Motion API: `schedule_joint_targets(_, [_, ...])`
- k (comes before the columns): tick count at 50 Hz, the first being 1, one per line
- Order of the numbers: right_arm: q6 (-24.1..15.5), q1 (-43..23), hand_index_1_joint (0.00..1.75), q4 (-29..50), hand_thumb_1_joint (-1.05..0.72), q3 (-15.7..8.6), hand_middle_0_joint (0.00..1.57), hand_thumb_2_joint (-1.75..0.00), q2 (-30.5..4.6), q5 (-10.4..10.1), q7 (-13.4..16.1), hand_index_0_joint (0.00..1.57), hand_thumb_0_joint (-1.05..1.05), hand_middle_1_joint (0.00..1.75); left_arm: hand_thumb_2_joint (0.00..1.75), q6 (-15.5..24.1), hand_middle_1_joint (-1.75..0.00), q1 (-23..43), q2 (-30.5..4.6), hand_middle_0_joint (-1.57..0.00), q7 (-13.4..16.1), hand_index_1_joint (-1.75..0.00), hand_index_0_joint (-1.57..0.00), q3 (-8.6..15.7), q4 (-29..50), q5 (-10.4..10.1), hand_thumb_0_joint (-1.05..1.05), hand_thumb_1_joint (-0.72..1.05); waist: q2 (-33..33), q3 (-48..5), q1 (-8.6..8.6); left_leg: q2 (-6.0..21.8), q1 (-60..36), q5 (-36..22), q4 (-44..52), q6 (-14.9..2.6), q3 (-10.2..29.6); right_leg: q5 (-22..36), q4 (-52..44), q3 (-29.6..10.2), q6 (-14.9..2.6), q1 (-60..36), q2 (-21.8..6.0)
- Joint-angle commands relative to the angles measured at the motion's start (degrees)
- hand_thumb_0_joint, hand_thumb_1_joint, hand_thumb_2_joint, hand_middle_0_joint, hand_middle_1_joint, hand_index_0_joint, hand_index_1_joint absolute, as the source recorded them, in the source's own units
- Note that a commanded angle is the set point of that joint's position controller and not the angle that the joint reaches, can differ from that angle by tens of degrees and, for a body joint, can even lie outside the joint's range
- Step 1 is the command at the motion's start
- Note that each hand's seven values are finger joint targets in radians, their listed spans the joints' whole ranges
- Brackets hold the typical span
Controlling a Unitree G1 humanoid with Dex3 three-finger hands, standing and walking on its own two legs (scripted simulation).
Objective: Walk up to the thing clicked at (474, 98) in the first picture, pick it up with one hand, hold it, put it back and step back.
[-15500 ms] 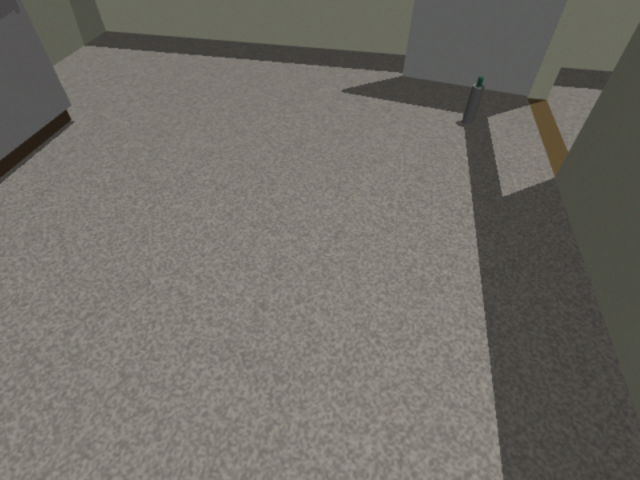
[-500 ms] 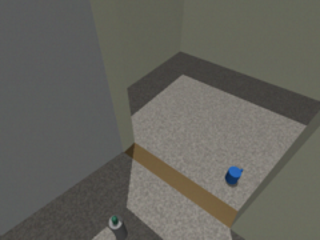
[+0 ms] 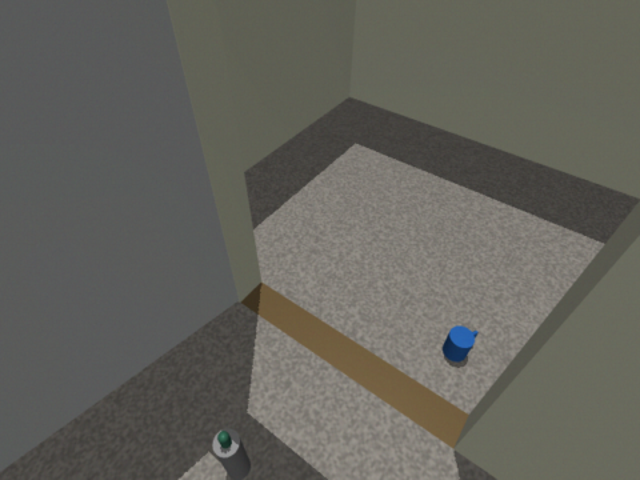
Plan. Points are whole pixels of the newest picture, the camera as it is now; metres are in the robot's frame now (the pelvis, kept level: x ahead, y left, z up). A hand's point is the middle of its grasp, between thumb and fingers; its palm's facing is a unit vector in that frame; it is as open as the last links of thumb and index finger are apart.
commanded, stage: walk up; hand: left
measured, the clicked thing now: (231, 452) +0.35 +0.23 -0.64
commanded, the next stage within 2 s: stand in 0.22 s
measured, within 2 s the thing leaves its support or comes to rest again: neither
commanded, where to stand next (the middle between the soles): +0.00 +0.00 m, yaw +1 degrees
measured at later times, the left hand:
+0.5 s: hand out of the picture +0.08 +0.26 -0.15, palm faces +0.00 -0.94 -0.34, open 7.4 cm
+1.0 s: hand out of the picture +0.06 +0.26 -0.15, palm faces +0.00 -0.94 -0.34, open 7.4 cm
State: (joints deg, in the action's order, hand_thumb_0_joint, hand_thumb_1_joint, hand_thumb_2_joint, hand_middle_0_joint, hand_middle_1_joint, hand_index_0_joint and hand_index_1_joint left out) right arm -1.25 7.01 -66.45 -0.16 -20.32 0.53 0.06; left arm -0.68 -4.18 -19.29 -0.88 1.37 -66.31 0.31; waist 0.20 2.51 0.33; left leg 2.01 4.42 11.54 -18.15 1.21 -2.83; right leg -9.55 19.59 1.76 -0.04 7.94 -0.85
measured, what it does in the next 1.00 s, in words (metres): stands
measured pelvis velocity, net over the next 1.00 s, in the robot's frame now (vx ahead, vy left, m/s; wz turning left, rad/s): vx -0.01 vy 0.00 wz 0.01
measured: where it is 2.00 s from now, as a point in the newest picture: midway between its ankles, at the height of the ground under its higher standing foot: outside the picture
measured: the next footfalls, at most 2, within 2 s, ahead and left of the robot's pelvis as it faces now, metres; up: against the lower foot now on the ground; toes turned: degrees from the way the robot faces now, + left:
none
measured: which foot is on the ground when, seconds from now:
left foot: down 0.00-1.00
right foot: down 0.00-1.00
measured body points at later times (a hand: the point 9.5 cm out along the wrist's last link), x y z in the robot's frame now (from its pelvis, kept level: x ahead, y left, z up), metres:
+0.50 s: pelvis +0.00 +0.00 +0.00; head +0.00 +0.00 +0.45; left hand +0.08 +0.30 -0.13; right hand +0.09 -0.29 -0.13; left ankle -0.02 +0.13 -0.75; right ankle +0.01 -0.12 -0.75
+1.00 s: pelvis -0.01 +0.00 +0.00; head +0.00 +0.00 +0.45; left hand +0.06 +0.30 -0.13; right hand +0.07 -0.30 -0.14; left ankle -0.02 +0.13 -0.75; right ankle +0.01 -0.12 -0.75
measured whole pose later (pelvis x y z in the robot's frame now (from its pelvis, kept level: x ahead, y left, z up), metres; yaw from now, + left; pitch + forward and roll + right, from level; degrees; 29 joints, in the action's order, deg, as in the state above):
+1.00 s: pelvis -0.01 +0.00 +0.00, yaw +1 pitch -3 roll +0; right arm -0.1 6.6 -65.7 -0.2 -20.1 0.6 -0.8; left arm 0.4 -6.5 -19.7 -0.3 -0.3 -65.8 0.2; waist -0.4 2.6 -0.1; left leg 1.4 4.0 10.1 -16.6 1.0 -2.3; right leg -8.4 18.2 2.3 0.3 7.3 -1.4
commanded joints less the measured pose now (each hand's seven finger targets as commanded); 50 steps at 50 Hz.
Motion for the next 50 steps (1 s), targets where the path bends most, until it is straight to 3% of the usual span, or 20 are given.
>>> schedule_joint_targets(1, [-1.6, -3.0, 0.30, 3.6, -0.90, -2.0, 0.20, -0.90, -12.7, 0.2, 1.0, 0.20, 0.00, 0.30, 0.90, 1.3, -0.30, 3.8, -12.1, -0.20, 0.5, -0.30, -0.20, 2.2, 4.1, 0.2, 0.00, 0.90, 0.0, -3.8, -0.20, 5.7, 2.5, -5.6, 3.0, -2.17, 4.9, 5.7, -3.4, -6.3, -1.21, -2.2, -6.1])
schedule_joint_targets(10, [-1.6, -3.5, 0.30, 4.6, -0.90, -1.9, 0.20, -0.90, -12.2, 0.2, 0.9, 0.20, 0.00, 0.30, 0.90, 1.4, -0.30, 2.6, -12.0, -0.20, 0.6, -0.30, -0.20, 2.1, 4.3, 0.1, 0.00, 0.90, 0.1, -3.8, -0.51, 5.9, 1.3, -7.9, 2.7, -2.17, 4.8, 8.0, -3.2, -6.2, -0.90, -1.8, -6.0])
schedule_joint_targets(12, [-0.8, -4.5, 0.30, 4.6, -0.90, -2.0, 0.20, -0.90, -12.0, 0.1, 0.8, 0.20, 0.00, 0.30, 0.90, 2.2, -0.30, 2.8, -12.5, -0.20, 1.1, -0.30, -0.20, 1.7, 4.4, 0.0, 0.00, 0.90, -0.6, -4.6, -0.24, 6.9, 0.0, -12.1, 2.5, -1.73, 5.6, 12.5, -3.1, -6.1, -0.82, -2.9, -7.2])
schedule_joint_targets(16, [-0.6, -4.1, 0.30, 4.4, -0.90, -2.1, 0.20, -0.90, -12.3, 0.1, 0.6, 0.20, 0.00, 0.30, 0.90, 2.5, -0.30, 2.5, -12.2, -0.20, 1.3, -0.30, -0.20, 1.3, 4.4, 0.1, 0.00, 0.90, -0.6, -5.8, -0.01, 6.8, -0.6, -12.7, 2.6, -1.79, 5.2, 14.5, -3.4, -5.9, -0.85, -4.1, -7.4])
schedule_joint_targets(38, [-0.3, -4.0, 0.30, 4.1, -0.90, -2.0, 0.20, -0.90, -11.7, 0.1, 0.1, 0.20, 0.00, 0.30, 0.90, 2.5, -0.30, 1.7, -13.3, -0.20, 1.4, -0.30, -0.20, 1.0, 4.1, 0.1, 0.00, 0.90, 0.8, -2.9, -0.27, 6.3, 0.8, -5.3, 4.8, -1.77, 6.5, 4.1, -4.9, -5.5, -0.54, -1.5, -6.9])
schedule_joint_targets(50, [-0.4, -3.5, 0.30, 4.3, -0.90, -2.0, 0.20, -0.90, -12.2, 0.0, 0.1, 0.20, 0.00, 0.30, 0.90, 2.5, -0.30, 0.1, -12.9, -0.20, 1.2, -0.30, -0.20, 0.8, 4.1, 0.2, 0.00, 0.90, -0.2, -3.5, -0.67, 6.2, 0.7, -6.3, 4.2, -2.05, 6.2, 6.6, -4.7, -5.8, -0.81, -2.2, -7.2])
